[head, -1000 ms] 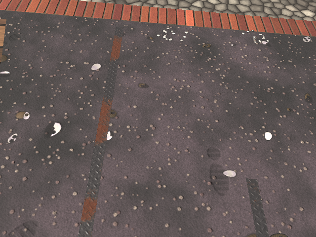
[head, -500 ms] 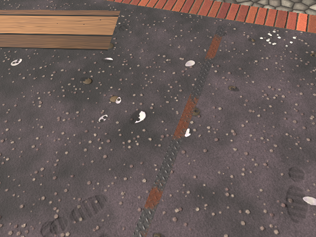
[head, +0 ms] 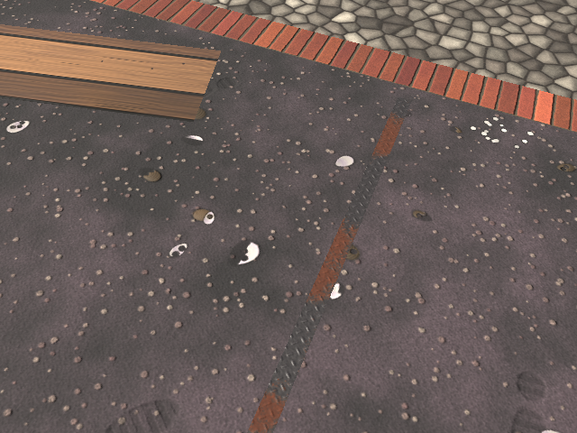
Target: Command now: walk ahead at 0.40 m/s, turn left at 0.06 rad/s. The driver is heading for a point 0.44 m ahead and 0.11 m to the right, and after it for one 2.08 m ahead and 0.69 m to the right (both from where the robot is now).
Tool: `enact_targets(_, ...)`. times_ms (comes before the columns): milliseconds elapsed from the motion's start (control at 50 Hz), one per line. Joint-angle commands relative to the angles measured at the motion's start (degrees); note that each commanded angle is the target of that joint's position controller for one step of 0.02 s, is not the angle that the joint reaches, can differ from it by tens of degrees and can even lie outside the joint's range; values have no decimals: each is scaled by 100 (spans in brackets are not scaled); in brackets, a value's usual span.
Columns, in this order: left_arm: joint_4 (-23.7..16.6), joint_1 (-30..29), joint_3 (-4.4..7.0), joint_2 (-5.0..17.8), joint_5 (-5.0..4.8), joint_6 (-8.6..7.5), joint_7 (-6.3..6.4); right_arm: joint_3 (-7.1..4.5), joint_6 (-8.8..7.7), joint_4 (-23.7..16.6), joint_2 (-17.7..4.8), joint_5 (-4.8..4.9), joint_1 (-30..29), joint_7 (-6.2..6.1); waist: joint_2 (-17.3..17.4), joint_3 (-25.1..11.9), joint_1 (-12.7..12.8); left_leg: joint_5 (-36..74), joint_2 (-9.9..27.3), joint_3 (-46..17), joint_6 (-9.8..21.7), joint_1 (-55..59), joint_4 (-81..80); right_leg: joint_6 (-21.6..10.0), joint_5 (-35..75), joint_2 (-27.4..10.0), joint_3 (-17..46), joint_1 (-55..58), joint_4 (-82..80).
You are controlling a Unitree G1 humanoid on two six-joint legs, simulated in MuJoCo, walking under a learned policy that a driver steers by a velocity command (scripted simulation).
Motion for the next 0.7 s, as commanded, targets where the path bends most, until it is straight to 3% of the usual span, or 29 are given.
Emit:
enact_targets(20, -616, -1006, -64, 120, 5, -113, -44, -289, -106, -270, -1062, 22, -56, -30, 872, 511, -166, 540, 1270, -725, 899, -236, -703, 142, 622, 85, -75, -434, -875)
enact_targets(80, -771, -1285, -112, 152, -30, -134, -112, -319, -96, -124, -1135, 69, 145, -21, 855, 651, -225, 631, 1441, -651, 900, -254, -649, 47, 680, 177, -112, -190, -1345)
enact_targets(140, -853, -1205, -92, 325, -44, -184, -175, -350, -60, -30, -1195, 123, 142, -35, 906, 645, -51, 1079, 1673, -673, 788, 99, -420, -207, 383, 212, -58, 30, -1662)
enact_targets(180, -754, -664, 4, 534, -42, -198, -151, -367, 2, -23, -1284, 99, 31, -52, 1022, 253, 298, 2733, 1601, -500, 635, 238, 304, -419, 138, 469, -283, 892, -1774)
enact_targets(200, -504, 167, 135, 738, -38, -187, -97, -325, 44, -15, -1190, 74, 37, -68, 929, -300, 694, 3676, 1313, -225, 483, 52, 1353, -577, 128, 666, -436, 2017, -1833)
enact_targets(220, -289, 1184, 242, 1027, -17, -170, -37, -220, 62, -82, -990, -1, 145, -92, 620, -1122, 1089, 2993, 1043, -33, 272, -893, 2892, -854, -30, 87, 199, 3706, -1640)
enact_targets(240, -171, 1802, 375, 1634, 91, -131, -15, -29, -45, -257, -290, 17, 775, -48, -1134, -1964, 804, -79, 0, 80, -211, -3139, 5280, -1799, -1694, -1470, 3176, 5595, -2282)
enact_targets(260, -183, 1695, 223, 1138, 14, -175, -50, -64, -186, -196, -592, 127, 532, -52, -1145, -2055, 932, -1882, -156, -812, -155, -3772, 6072, -1834, -2552, -1631, 4532, 5522, -3298)
enact_targets(280, -233, 1214, 136, 877, 11, -182, -31, -181, -248, -323, -979, 300, 16, -7, -833, -1102, 825, -1547, 214, -708, -57, -4348, 6384, -1553, -2558, -1532, 3681, 4846, -3348)
enact_targets(300, -341, 820, 90, 708, 35, -172, -14, -162, -283, -391, -1010, 274, -313, -10, -360, -625, 677, -1035, 551, -497, 32, -4262, 6174, -1386, -1993, -1331, 2924, 4062, -3366)
enact_targets(320, -394, 523, 50, 553, 83, -166, -15, -177, -287, -393, -966, 163, -489, -27, -90, -297, 515, -623, 764, -406, 35, -4053, 5815, -1312, -1401, -1101, 2370, 3333, -3474)
enact_targets(340, -432, 341, 2, 399, 160, -192, -18, -201, -231, -352, -913, 115, -421, -34, -182, -176, 320, -325, 942, -436, 47, -3703, 5561, -1248, -959, -875, 1945, 2848, -3622)
enact_targets(360, -435, 263, -5, 356, 175, -211, -23, -188, -165, -295, -803, 106, -291, -21, -296, -164, 212, -164, 992, -423, 21, -3460, 5451, -1279, -736, -771, 1714, 2575, -3779)
enact_targets(400, -378, 273, 1, 386, 129, -280, -15, -168, -55, -264, -660, 69, -261, -34, -217, 0, 107, -15, 1013, -315, -108, -3386, 5184, -1404, 185, -715, 1271, 2240, -3984)
enact_targets(440, -297, 315, 16, 490, 135, -293, 31, -164, -30, -369, -644, -30, -512, -73, -81, 148, 62, 280, 959, -200, -310, -3513, 4676, -1446, 2078, -658, 750, 2165, -3905)
enact_targets(480, -255, 349, 10, 514, 125, -239, 96, -106, -74, -434, -491, -59, -775, -57, -64, 91, 105, 922, 852, -44, -375, -3323, 3752, -1280, 3053, -399, 200, 2184, -3742)
enact_targets(520, -195, 546, -3, 545, 101, -176, 147, -39, -123, -508, -325, -41, -1255, 2, -70, 33, 333, 1667, 647, 141, -352, -2986, 2805, -1117, 3096, -221, -66, 2263, -3664)
enact_targets(580, -43, 851, -5, 634, 65, -54, 189, -42, -146, -618, -380, -4, -1642, 93, -79, -66, 514, 2070, 470, 98, -295, -2828, 2109, -1093, 2864, -425, 78, 2796, -3451)
enact_targets(620, 7, 832, 0, 650, 40, 41, 209, -85, -179, -671, -530, -29, -1710, 150, -137, -102, 471, 1744, 404, 20, -150, -2814, 1841, -1039, 2837, -592, 244, 3162, -3107)
enact_targets(660, 17, 668, 8, 657, 10, 121, 236, -158, -213, -565, -699, -88, -1335, 173, -125, -255, 189, 1672, 277, 60, 38, -2318, 1430, -879, 2887, -571, 326, 3319, -2500)
enact_targets(680, 26, 710, -18, 573, 29, 140, 239, -226, -237, -426, -866, -136, -938, 144, 26, -489, 14, 2486, 241, 105, 175, -1614, 1065, -691, 2918, -282, 226, 3249, -1872)
enact_targets(700, -41, 1012, -97, 375, 173, 99, 231, -306, -240, -413, -1279, -221, -616, 101, 601, -1138, 68, 5006, 996, -539, 506, -313, 1546, -414, 1755, 103, 56, 2630, -858)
